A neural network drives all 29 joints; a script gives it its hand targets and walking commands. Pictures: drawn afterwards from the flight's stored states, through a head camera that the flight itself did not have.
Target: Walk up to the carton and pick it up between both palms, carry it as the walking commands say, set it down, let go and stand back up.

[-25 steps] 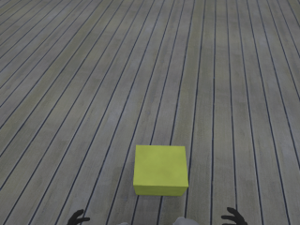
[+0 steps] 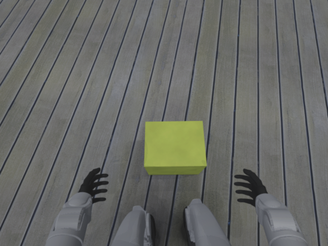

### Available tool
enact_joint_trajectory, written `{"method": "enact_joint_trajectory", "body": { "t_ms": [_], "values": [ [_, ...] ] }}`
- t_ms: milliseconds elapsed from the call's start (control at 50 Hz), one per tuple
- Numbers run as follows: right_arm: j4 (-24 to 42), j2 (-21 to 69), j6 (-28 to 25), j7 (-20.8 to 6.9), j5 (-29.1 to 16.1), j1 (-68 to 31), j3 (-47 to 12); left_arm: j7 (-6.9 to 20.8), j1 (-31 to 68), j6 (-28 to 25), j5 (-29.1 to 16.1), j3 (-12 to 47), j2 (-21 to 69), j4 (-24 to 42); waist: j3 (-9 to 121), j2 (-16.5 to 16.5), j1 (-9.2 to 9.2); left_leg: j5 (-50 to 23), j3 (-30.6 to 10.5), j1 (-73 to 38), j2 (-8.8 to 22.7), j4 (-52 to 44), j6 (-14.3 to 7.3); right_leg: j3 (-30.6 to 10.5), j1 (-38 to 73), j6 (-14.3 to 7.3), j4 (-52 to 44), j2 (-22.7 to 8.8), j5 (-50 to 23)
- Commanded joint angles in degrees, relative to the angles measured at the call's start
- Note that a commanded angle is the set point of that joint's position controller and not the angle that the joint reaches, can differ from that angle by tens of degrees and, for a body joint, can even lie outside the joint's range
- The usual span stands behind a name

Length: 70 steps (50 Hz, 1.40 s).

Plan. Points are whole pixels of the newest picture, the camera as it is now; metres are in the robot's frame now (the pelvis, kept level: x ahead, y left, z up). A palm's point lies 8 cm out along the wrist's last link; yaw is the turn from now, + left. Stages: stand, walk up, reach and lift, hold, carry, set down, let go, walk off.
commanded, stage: reach and lift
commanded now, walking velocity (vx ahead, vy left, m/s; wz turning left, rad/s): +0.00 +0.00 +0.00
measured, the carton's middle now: (173, 149) +0.47 -0.06 -0.58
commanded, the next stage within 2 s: none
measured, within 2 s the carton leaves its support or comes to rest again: neither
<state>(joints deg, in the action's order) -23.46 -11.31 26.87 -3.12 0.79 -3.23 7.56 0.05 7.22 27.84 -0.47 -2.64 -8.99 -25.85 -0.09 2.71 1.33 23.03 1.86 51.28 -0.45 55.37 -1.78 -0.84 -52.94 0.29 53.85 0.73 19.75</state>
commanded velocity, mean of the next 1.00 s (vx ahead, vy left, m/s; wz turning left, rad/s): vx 0.00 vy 0.00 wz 0.00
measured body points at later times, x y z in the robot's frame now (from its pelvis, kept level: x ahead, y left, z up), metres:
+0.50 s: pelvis -0.05 -0.02 -0.03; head +0.19 -0.03 +0.35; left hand +0.38 +0.19 -0.14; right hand +0.35 -0.26 -0.14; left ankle +0.03 +0.10 -0.68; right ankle +0.05 -0.12 -0.68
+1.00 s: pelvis -0.02 -0.02 -0.05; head +0.30 -0.03 +0.27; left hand +0.51 +0.18 -0.17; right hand +0.49 -0.29 -0.16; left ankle +0.03 +0.10 -0.68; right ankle +0.05 -0.12 -0.68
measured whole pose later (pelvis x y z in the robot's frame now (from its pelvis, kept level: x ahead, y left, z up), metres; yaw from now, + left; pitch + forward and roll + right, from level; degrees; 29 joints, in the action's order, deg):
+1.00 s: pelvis -0.02 -0.02 -0.05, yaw +1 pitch +45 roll +1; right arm -50.0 -23.4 9.5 -4.5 -5.9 -61.5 17.6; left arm -0.7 63.4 10.9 -3.2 -15.1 -19.3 -49.8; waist 1.1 1.1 2.9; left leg 19.5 -0.5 85.9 -1.2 60.4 0.7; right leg -1.0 -88.0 -1.0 59.8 1.7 16.7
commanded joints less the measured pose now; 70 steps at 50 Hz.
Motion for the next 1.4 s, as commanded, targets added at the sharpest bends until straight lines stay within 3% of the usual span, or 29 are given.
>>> {"method": "enact_joint_trajectory", "body": {
  "t_ms": [0, 60, 100, 140, 200, 260, 340, 360, 420, 440, 580, 720, 780, 840, 860, 900, 920, 960, 1020, 1060, 1080, 1140, 1160, 1180, 1220, 1240, 1300, 1340, 1380],
  "values": [
    [5.4, -9.0, 2.2, 0.4, -0.8, -8.7, 1.8, 0.4, 3.6, 2.7, -0.9, -0.1, -4.5, 2.7, 23.6, -6.2, 0.61, -5.3, -2.2, -13.6, -0.5, -8.2, 1.3, 1.2, 14.4, -0.3, -4.9, 0.9, -4.4],
    [-0.4, -7.1, 3.8, -0.1, -2.3, -12.3, 0.0, 0.7, 9.7, 4.0, 0.1, -2.8, -4.8, -2.7, 16.2, -6.2, 0.33, 0.4, -2.6, -10.3, -0.2, -7.8, 1.2, 1.0, 7.6, -1.2, -5.5, 0.0, 4.2],
    [-2.2, -8.3, 3.1, -0.3, -3.2, -22.4, 0.1, 0.6, 22.3, 3.0, -1.1, -3.2, -6.7, -2.1, 14.3, -4.3, 0.06, 5.1, -2.9, -9.1, 0.1, -6.9, 1.1, 1.1, 5.5, -1.3, -5.2, -0.2, 9.3],
    [-2.7, -9.3, 1.8, 0.4, -3.6, -32.2, 0.9, 0.8, 34.1, 1.7, -1.6, -4.4, -9.6, -2.8, 13.6, -6.7, 0.95, 6.4, -1.8, -6.9, -0.1, -4.2, 0.8, -0.2, 3.7, -1.4, -5.0, -0.4, 13.0],
    [-4.6, -10.8, 1.5, 1.5, -5.5, -39.4, 3.7, 0.9, 41.2, 1.2, 0.4, -7.0, -12.3, -3.8, 20.7, -2.3, 0.91, 5.9, -1.2, -9.9, -0.7, -3.0, 1.2, -0.2, 4.5, -0.8, -4.7, -1.0, 12.6],
    [-7.8, -13.0, 1.0, 2.4, -6.4, -39.1, 4.4, 0.4, 39.3, 1.1, 0.7, -7.1, -12.6, -5.4, 35.6, -0.6, 0.30, -0.8, 0.6, -14.0, -1.3, -2.0, 1.5, 0.6, 11.5, 0.0, -3.5, -0.4, 3.3],
    [-9.9, -16.1, -0.2, 3.9, -4.8, -46.4, 5.7, 0.0, 45.0, -0.4, 0.3, -7.7, -16.4, -11.3, 34.0, -3.3, 1.59, -2.4, -0.2, -6.7, -1.3, -1.1, 1.1, 0.7, 11.8, 0.8, -2.7, -0.1, 0.6],
    [-11.2, -14.9, -1.3, 3.6, -6.1, -49.0, 5.1, 0.0, 50.8, -1.6, -1.1, -7.4, -15.9, -9.3, 36.2, -1.5, 0.67, -3.2, -0.8, -6.1, -0.9, -0.7, 1.5, 0.6, 10.3, 0.7, -1.0, -0.3, -1.5],
    [-11.2, -15.4, -4.3, 4.1, -6.0, -53.7, 5.0, -0.2, 52.2, -4.7, -2.4, -7.7, -15.0, -13.3, 38.5, -6.5, 1.31, -6.3, -0.5, -1.3, -1.4, 0.3, 1.3, 0.0, 11.5, 1.1, -1.0, -0.1, -6.1],
    [-12.1, -16.1, -5.6, 4.0, -5.9, -53.7, 6.6, -0.2, 53.2, -6.1, -2.0, -8.4, -16.0, -12.3, 39.6, -4.3, 1.42, -8.4, -1.1, -0.8, -1.4, 0.7, 1.4, 0.2, 11.2, 0.9, 0.1, 0.3, -9.0],
    [-15.8, -19.3, -11.7, 3.0, -6.4, -59.8, 8.3, -0.2, 58.5, -11.6, -4.1, -8.1, -16.3, -15.3, 48.0, -4.8, 2.00, -11.0, -1.9, 4.4, -1.5, 1.8, 2.6, -0.3, 9.2, 0.3, 2.2, 0.9, -14.7],
    [-19.1, -21.0, -18.5, 0.6, -6.7, -63.1, 10.8, -1.4, 63.5, -17.9, -1.5, -10.6, -16.8, -14.5, 57.5, 1.6, 1.85, -27.6, -3.9, -1.6, -1.3, 4.9, 3.7, -0.6, -1.8, 0.1, 5.6, 1.2, -29.3],
    [-21.1, -22.3, -19.4, 0.0, -6.4, -66.3, 11.0, -1.5, 67.1, -18.5, -2.1, -12.6, -18.3, -14.5, 62.3, -2.3, 3.10, -30.1, -4.0, 0.9, -1.8, 6.3, 3.2, -1.5, 1.1, 0.3, 6.4, 1.3, -34.2],
    [-20.4, -24.8, -20.4, -0.3, -7.0, -70.1, 11.7, -1.4, 68.8, -19.6, -2.0, -13.9, -19.8, -15.4, 66.0, 2.0, 2.45, -33.5, -2.7, 4.0, -2.3, 6.0, 4.0, -2.6, 5.1, 0.4, 6.5, 0.7, -41.0],
    [-21.3, -23.9, -20.4, -0.7, -6.6, -69.6, 11.2, -1.4, 66.9, -19.6, -2.9, -13.4, -18.4, -17.1, 65.1, -3.3, 2.72, -32.2, -2.6, 6.4, -2.6, 5.5, 3.3, -1.6, 6.6, 0.8, 6.9, 1.3, -41.0],
    [-18.3, -24.4, -20.3, -1.1, -6.3, -73.5, 11.3, -0.9, 69.4, -19.6, -2.8, -14.3, -20.0, -15.8, 68.6, -6.3, 3.00, -32.5, -2.5, 8.0, -2.8, 4.6, 2.4, -1.8, 10.7, 1.0, 6.8, 1.3, -44.4],
    [-15.6, -25.2, -19.7, -1.2, -6.6, -75.1, 13.2, -0.5, 72.2, -18.9, -3.9, -12.0, -18.7, -13.4, 74.6, -4.4, 5.38, -33.9, -2.2, 2.8, -2.8, 4.9, 2.6, -1.0, 11.6, 0.9, 6.3, 1.4, -43.7],
    [-18.3, -25.7, -19.1, -1.8, -6.9, -77.2, 12.1, -0.7, 76.0, -19.1, -1.9, -14.0, -21.2, -12.0, 70.2, -0.3, 1.48, -31.5, -1.6, 5.6, -3.0, 5.0, 3.3, -1.9, 7.8, 0.8, 6.9, 0.7, -40.1],
    [-17.0, -26.5, -19.1, -2.2, -4.8, -77.7, 12.5, -0.5, 74.3, -18.6, -2.1, -15.4, -20.6, -14.3, 72.7, -4.5, 2.57, -31.8, -0.9, 6.7, -3.3, 5.0, 3.0, -0.9, 10.9, 1.1, 7.2, 1.0, -41.5],
    [-21.0, -25.8, -19.1, -2.9, -4.0, -79.2, 13.7, -0.2, 77.8, -18.3, -2.9, -14.0, -17.6, -15.6, 65.3, -3.2, 4.12, -29.1, -1.3, 10.1, -2.7, 4.7, 3.1, -0.5, 3.8, 0.9, 6.8, 1.0, -36.7],
    [-23.7, -23.2, -18.5, -3.1, -4.3, -77.2, 13.3, -0.1, 76.4, -18.2, -1.3, -15.2, -18.1, -18.1, 62.4, -0.7, 2.54, -27.7, -0.8, 10.3, -2.7, 4.5, 3.3, -1.0, 1.2, 0.9, 6.6, 0.7, -34.8],
    [-23.8, -23.0, -19.0, -3.5, -3.0, -77.0, 15.1, -0.2, 73.5, -18.6, 1.5, -18.3, -17.9, -21.0, 60.4, -1.3, 1.39, -27.5, -0.8, 12.6, -3.2, 5.4, 3.1, -0.5, -1.8, 1.2, 8.3, 1.2, -34.8],
    [-23.6, -24.6, -19.3, -3.6, -1.8, -78.6, 16.6, -0.2, 75.0, -18.2, 0.5, -17.3, -17.1, -21.4, 61.3, -4.0, 3.71, -25.6, -1.7, 14.6, -2.5, 6.0, 3.0, 0.6, -3.3, 1.4, 9.5, 1.5, -32.4],
    [-27.4, -24.3, -18.8, -3.7, -1.5, -77.6, 16.8, 0.0, 75.7, -17.9, 1.4, -17.3, -16.4, -22.6, 56.4, -0.9, 3.24, -25.4, -1.4, 14.1, -2.2, 6.6, 3.6, 0.2, -8.3, 1.1, 9.0, 1.0, -29.1],
    [-28.0, -22.9, -18.3, -3.9, -1.2, -79.2, 15.7, 0.1, 75.4, -17.9, 2.3, -19.3, -18.3, -25.1, 53.5, -2.6, 1.25, -17.2, 0.4, 20.0, -2.8, 8.9, 3.7, 0.6, -8.9, 1.8, 11.3, 1.2, -22.2],
    [-29.6, -22.8, -18.3, -4.1, 0.7, -78.9, 17.0, 0.1, 77.4, -17.8, 1.0, -17.9, -15.1, -24.4, 51.1, -4.6, 4.45, -17.0, -1.0, 22.2, -2.7, 9.2, 3.5, 2.0, -14.0, 1.8, 11.6, 1.6, -20.5],
    [-26.2, -24.5, -18.2, -3.8, 0.2, -85.7, 18.1, -0.1, 82.0, -17.1, 1.1, -17.0, -15.9, -21.5, 54.9, -2.5, 4.27, -13.0, 0.0, 20.8, -2.9, 15.1, 4.3, 2.3, -17.2, 1.3, 15.5, 1.6, -14.5],
    [-26.6, -24.7, -17.6, -3.6, -0.7, -87.0, 16.8, -0.6, 84.1, -16.8, 1.4, -17.4, -17.1, -23.2, 52.1, -0.4, 2.33, -10.6, 0.7, 23.5, -2.8, 18.7, 4.5, 1.7, -21.7, 1.3, 19.2, 1.6, -10.9],
    [-23.6, -26.3, -18.1, -3.2, -1.8, -91.7, 15.6, -1.7, 86.6, -16.6, -0.3, -17.0, -18.0, -21.2, 57.8, -3.6, 2.81, -10.0, 0.7, 23.2, -3.3, 20.6, 3.8, 3.3, -20.0, 1.9, 21.8, 2.1, -10.7]
  ]
}}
